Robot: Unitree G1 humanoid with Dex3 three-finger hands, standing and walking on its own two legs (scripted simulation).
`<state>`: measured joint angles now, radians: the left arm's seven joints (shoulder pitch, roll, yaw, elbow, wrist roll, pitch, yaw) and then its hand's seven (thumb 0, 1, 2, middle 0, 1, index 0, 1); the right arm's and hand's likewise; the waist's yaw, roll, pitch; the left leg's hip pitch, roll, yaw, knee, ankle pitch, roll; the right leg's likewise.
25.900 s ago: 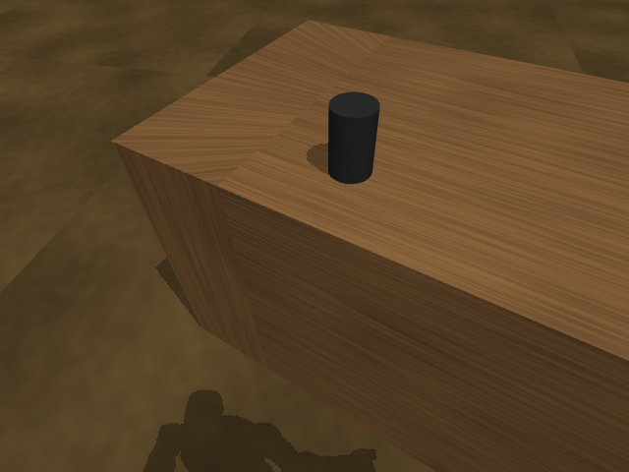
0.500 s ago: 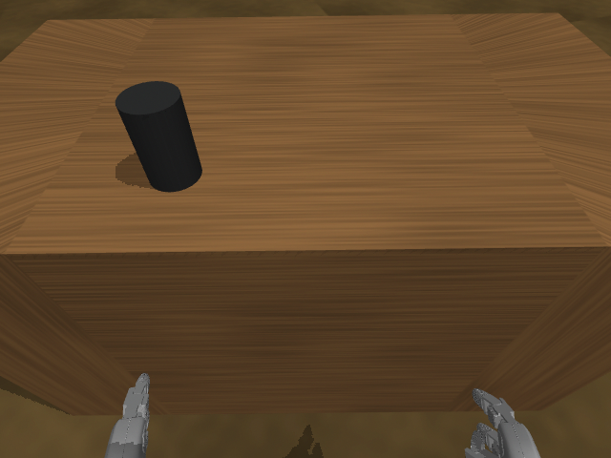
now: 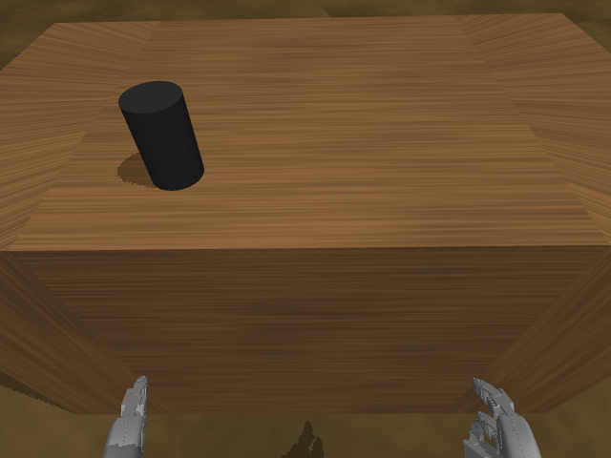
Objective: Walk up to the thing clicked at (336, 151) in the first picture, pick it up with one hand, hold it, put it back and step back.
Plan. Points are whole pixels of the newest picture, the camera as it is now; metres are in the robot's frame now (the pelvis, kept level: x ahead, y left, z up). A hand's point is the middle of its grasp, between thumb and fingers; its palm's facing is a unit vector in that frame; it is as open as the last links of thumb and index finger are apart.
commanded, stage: home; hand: left
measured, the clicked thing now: (165, 138) +0.54 +0.22 +0.15
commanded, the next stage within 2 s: stand in 1.22 s
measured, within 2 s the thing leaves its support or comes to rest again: neither
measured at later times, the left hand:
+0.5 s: hand (176, 453) +0.17 +0.18 -0.05, palm faces +0.13 -0.95 -0.28, open 17.5 cm
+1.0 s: hand (178, 453) +0.17 +0.18 -0.05, palm faces +0.13 -0.95 -0.28, open 17.5 cm
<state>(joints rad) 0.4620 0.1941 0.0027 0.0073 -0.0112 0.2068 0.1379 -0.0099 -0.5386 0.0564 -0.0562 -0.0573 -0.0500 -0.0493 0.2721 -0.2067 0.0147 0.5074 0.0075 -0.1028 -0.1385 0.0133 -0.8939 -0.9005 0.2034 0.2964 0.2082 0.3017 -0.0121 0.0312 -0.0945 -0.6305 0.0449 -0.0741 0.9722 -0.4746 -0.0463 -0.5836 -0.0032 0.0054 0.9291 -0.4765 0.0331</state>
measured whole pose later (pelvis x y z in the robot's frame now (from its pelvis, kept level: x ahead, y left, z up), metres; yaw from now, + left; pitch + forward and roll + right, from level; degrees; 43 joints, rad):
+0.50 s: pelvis +0.00 +0.00 +0.00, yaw +0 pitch +8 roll -2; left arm 0.47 0.19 0.00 -0.02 -0.01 0.26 0.14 -0.01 -0.54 0.05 -0.06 -0.06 -0.05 -0.05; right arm 0.28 -0.21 0.02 0.51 0.00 -0.12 -0.16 0.01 -0.89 -0.90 0.20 0.30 0.21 0.30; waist -0.01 0.04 -0.11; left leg -0.64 0.05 -0.08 0.99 -0.48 -0.05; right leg -0.60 0.00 0.00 0.94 -0.48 0.03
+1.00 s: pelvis +0.00 +0.00 +0.00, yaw +0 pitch +8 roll -2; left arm 0.47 0.19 0.00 -0.03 -0.01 0.28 0.14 -0.01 -0.55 0.05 -0.06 -0.06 -0.05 -0.05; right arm 0.28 -0.21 0.02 0.51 0.00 -0.13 -0.17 0.01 -0.89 -0.90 0.20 0.30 0.21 0.30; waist -0.01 0.04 -0.11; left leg -0.65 0.05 -0.08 0.99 -0.48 -0.05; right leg -0.60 0.00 0.00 0.94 -0.48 0.03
